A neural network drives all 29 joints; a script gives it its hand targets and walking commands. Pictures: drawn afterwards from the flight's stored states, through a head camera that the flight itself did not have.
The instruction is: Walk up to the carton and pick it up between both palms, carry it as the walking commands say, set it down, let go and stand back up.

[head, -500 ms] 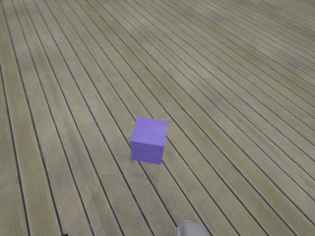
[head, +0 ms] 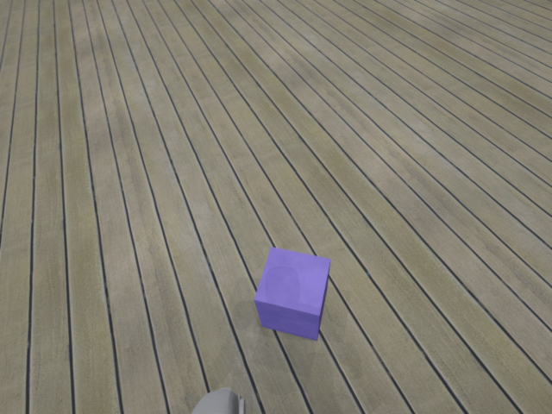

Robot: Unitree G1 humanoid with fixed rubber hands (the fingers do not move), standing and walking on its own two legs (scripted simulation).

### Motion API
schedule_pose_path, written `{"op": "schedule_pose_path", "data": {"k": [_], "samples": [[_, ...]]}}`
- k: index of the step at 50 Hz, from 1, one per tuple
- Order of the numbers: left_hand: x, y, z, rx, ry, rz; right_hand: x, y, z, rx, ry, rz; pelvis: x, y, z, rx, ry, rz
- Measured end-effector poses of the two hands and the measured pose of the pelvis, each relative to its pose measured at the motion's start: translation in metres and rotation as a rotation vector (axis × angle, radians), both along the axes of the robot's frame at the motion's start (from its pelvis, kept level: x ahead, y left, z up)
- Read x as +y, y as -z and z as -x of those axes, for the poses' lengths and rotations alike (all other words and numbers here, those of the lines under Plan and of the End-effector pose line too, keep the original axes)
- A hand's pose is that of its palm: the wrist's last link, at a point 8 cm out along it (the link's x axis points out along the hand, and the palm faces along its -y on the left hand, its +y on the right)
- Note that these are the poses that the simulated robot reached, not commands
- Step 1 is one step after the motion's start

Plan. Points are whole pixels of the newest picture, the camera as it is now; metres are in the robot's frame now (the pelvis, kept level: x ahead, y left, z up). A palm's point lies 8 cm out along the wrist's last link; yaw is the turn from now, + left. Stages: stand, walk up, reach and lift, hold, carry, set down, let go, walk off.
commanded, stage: walk up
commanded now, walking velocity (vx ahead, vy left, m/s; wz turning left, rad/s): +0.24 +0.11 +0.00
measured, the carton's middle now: (294, 294) +0.58 +0.01 -0.66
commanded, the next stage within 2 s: none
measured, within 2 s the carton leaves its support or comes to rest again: neither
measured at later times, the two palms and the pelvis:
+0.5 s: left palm out of the picture +0.10 +0.31 -0.16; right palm out of the picture +0.13 -0.15 -0.15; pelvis +0.06 +0.07 -0.02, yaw -2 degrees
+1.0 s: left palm out of the picture +0.05 +0.29 -0.16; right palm out of the picture +0.06 -0.18 -0.14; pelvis +0.05 +0.06 -0.01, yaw -1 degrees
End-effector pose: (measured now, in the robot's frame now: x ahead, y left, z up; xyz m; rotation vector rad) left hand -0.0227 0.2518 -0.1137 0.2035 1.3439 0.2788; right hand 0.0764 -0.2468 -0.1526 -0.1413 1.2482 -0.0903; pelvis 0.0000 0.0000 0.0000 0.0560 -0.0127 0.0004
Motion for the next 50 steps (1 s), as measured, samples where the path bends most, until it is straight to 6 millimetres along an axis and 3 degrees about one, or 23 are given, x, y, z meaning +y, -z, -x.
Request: {"op": "schedule_pose_path", "data": {"k": [2, 5, 10, 13, 19, 25, 29, 33, 38, 41, 44, 48, 50], "samples": [[0.003, 0.000, 0.009, 0.040, -0.020, 0.008, 0.009, -0.004, -0.021, -0.024, -0.010, -0.008, 0.005, -0.001, -0.011, 0.002, 0.001, 0.001], [0.007, 0.006, 0.006, 0.066, -0.037, 0.036, 0.028, -0.009, -0.049, -0.056, -0.023, -0.018, 0.016, -0.001, -0.026, 0.006, 0.002, 0.010], [0.026, 0.033, -0.021, 0.071, -0.066, 0.098, 0.061, -0.013, -0.098, -0.131, -0.053, 0.029, 0.045, 0.011, -0.055, -0.001, 0.008, 0.059], [0.039, 0.048, -0.047, 0.059, -0.066, 0.117, 0.077, -0.018, -0.108, -0.165, -0.043, 0.062, 0.057, 0.015, -0.064, -0.009, 0.009, 0.055], [0.055, 0.048, -0.108, -0.011, 0.000, 0.110, 0.099, -0.015, -0.082, -0.105, 0.013, 0.059, 0.070, 0.012, -0.067, -0.016, 0.016, 0.057], [0.057, 0.042, -0.124, -0.017, 0.046, 0.065, 0.094, -0.001, -0.049, -0.068, 0.086, 0.035, 0.068, 0.015, -0.059, -0.007, 0.034, 0.036], [0.054, 0.036, -0.122, -0.033, 0.077, 0.027, 0.069, 0.008, -0.020, -0.024, 0.129, 0.048, 0.057, 0.018, -0.050, -0.001, 0.037, 0.027], [0.037, 0.026, -0.107, -0.040, 0.088, 0.032, 0.047, 0.006, 0.002, 0.033, 0.139, 0.047, 0.046, 0.011, -0.044, -0.011, 0.040, 0.038], [0.013, 0.021, -0.103, -0.065, 0.099, 0.070, 0.039, 0.002, 0.025, 0.102, 0.139, 0.044, 0.041, 0.004, -0.041, -0.008, 0.034, 0.037], [0.009, 0.025, -0.106, -0.084, 0.084, 0.079, 0.043, 0.002, 0.037, 0.134, 0.124, 0.047, 0.042, 0.005, -0.041, -0.005, 0.023, 0.046], [0.016, 0.031, -0.098, -0.061, 0.053, 0.093, 0.048, -0.002, 0.035, 0.128, 0.111, 0.056, 0.045, 0.006, -0.043, 0.006, 0.014, 0.047], [0.033, 0.045, -0.076, 0.028, 0.013, 0.111, 0.058, -0.007, 0.013, 0.047, 0.112, 0.089, 0.055, 0.012, -0.049, 0.016, 0.004, 0.069], [0.040, 0.050, -0.074, 0.060, 0.023, 0.120, 0.062, -0.010, 0.016, 0.045, 0.128, 0.108, 0.058, 0.013, -0.053, 0.020, 0.015, 0.064]]}}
